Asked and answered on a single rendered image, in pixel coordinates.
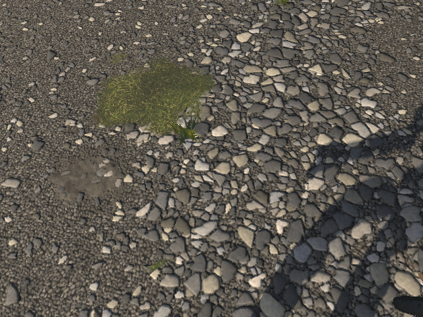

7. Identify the right robot hand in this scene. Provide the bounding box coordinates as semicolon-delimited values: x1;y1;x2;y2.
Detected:
393;296;423;317

